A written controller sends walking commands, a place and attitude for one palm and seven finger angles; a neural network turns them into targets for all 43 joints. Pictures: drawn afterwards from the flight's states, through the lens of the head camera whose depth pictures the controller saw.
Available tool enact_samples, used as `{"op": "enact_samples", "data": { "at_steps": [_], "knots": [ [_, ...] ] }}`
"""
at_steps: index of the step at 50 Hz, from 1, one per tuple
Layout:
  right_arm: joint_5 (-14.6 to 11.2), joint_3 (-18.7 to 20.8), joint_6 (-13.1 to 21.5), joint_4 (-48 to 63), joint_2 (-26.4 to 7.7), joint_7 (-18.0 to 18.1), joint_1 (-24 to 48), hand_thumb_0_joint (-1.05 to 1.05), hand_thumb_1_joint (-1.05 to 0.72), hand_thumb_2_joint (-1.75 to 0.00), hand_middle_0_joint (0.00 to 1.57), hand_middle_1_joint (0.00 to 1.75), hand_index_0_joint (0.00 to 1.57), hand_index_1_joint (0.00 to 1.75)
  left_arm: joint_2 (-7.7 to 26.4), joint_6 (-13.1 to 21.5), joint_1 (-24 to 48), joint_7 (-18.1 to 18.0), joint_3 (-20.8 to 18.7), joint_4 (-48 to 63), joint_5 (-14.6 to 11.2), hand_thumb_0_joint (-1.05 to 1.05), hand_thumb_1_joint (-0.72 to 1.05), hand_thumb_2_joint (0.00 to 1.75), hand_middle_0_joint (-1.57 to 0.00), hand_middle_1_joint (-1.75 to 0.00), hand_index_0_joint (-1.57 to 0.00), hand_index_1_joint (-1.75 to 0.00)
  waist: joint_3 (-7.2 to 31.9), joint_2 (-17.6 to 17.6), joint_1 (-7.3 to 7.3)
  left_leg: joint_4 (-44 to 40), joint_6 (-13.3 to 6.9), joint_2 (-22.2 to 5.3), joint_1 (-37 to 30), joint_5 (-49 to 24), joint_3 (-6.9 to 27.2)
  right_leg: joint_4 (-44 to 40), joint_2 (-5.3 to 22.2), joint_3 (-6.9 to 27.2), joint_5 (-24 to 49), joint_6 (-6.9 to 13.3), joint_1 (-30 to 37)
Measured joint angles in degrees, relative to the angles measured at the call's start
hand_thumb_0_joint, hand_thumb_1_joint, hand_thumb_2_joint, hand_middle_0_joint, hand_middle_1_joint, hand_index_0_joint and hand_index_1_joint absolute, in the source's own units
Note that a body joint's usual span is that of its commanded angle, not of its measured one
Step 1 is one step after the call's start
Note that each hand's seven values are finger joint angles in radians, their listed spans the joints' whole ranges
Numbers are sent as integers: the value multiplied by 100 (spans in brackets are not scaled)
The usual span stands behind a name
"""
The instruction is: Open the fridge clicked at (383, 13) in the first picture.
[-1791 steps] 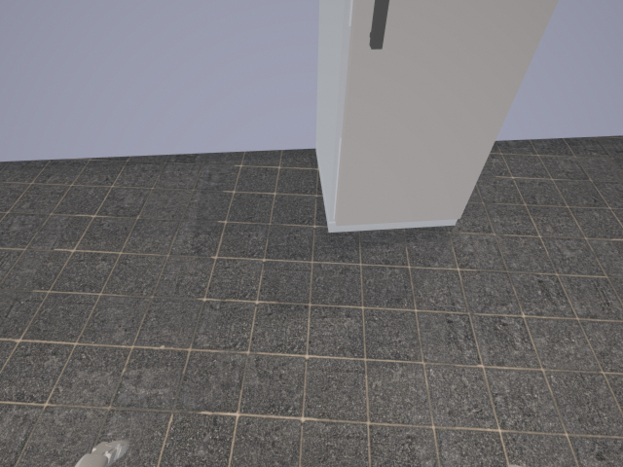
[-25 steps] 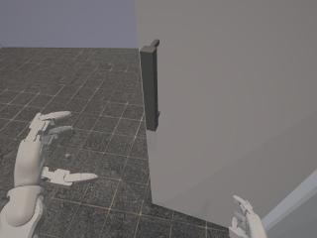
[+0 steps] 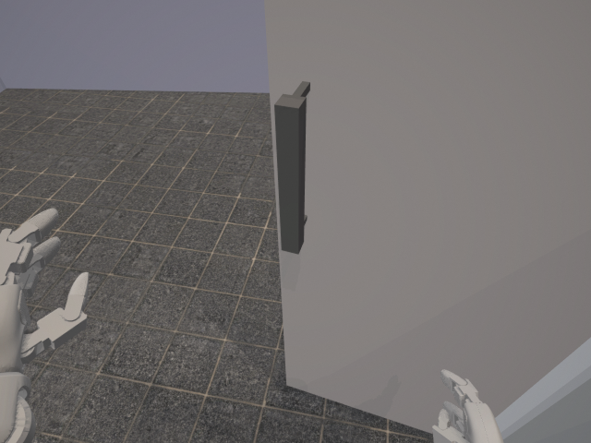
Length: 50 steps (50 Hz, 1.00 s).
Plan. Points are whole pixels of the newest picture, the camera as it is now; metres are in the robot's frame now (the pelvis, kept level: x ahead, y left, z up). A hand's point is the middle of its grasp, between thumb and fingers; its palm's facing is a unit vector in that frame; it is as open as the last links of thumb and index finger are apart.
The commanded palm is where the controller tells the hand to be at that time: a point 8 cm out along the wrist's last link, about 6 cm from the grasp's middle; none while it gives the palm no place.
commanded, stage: draw the hand back to the body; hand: left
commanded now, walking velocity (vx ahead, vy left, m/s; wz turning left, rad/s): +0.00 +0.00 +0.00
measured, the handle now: (297, 175) +0.41 +0.06 +0.18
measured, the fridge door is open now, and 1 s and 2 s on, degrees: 75 75 75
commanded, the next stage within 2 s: step back with the hand held close in 0.36 s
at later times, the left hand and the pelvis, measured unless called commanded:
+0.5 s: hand (79, 313) +0.19 +0.26 +0.16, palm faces +0.47 -0.81 -0.36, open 7.4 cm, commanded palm +0.14 +0.29 +0.17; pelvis +0.00 -0.01 +0.00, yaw +0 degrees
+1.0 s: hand (35, 344) +0.15 +0.27 +0.16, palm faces +0.43 -0.77 -0.47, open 7.4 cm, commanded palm +0.09 +0.31 +0.17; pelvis -0.06 +0.01 -0.01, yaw -1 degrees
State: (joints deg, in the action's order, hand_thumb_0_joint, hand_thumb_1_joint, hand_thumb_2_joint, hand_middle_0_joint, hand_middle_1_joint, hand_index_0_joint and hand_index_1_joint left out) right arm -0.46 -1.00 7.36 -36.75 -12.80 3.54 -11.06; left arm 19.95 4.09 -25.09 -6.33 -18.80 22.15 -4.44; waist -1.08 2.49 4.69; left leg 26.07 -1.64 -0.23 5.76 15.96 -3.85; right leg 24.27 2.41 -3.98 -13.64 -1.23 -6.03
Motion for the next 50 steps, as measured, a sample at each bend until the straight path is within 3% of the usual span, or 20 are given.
{"op": "enact_samples", "data": {
  "at_steps": [9, 25, 31, 41, 46, 50],
  "knots": [
    [24, -3, 11, -23, -17, -10, 31, 2, -90, -90, 20, 30, 20, 30, -122, -80, 70, -80, 45, 60, 20, 1, 84, 87, -21, -34, -21, -34, 0, 48, 65, -13, 2, 14, -13, -16, 57, -31, 12, -57, 4, 0, 45],
    [21, -11, -49, -72, 29, 27, -67, 2, -90, -90, 20, 30, 20, 30, -65, -71, 19, -32, 21, -21, -7, 1, 89, 90, -21, -30, -21, -31, -37, 67, -24, -51, 63, -66, -45, -59, 46, -75, -71, -44, 53, 67, 65],
    [26, -33, -301, 116, -11, 24, 49, 2, -90, -90, 20, 30, 20, 30, 97, 285, 1, -55, -360, 157, 67, 1, 89, 90, -21, -30, -21, -31, -80, 1, -150, 129, 58, -142, 403, -74, 28, -83, -140, -24, 184, 73, -314],
    [-21, 85, -634, 518, 9, 80, 79, 2, -90, -90, 20, 30, 20, 30, 330, 400, -573, -82, -270, 632, 134, 1, 89, 90, -21, -30, -21, -31, -246, -253, -380, 314, -74, -14, 911, -176, -147, 303, 6, 158, 242, -37, -963],
    [-26, 51, -623, 584, 109, 106, -16, 2, -90, -90, 20, 30, 20, 30, 555, 553, -628, -151, -541, 865, 140, 1, 89, 90, -21, -30, -21, -31, -239, -397, -350, 508, -112, 14, 1118, -189, -132, 507, 48, 148, 246, -51, -1162],
    [-21, 9, -509, 601, 132, 96, -59, 2, -90, -90, 20, 30, 20, 30, 501, 676, -498, -198, -667, 825, 172, 1, 89, 90, -21, -30, -21, -31, -231, -389, -285, 724, -137, 23, 1284, -176, -118, 732, 72, 139, 225, -50, -1323]
  ]
}}
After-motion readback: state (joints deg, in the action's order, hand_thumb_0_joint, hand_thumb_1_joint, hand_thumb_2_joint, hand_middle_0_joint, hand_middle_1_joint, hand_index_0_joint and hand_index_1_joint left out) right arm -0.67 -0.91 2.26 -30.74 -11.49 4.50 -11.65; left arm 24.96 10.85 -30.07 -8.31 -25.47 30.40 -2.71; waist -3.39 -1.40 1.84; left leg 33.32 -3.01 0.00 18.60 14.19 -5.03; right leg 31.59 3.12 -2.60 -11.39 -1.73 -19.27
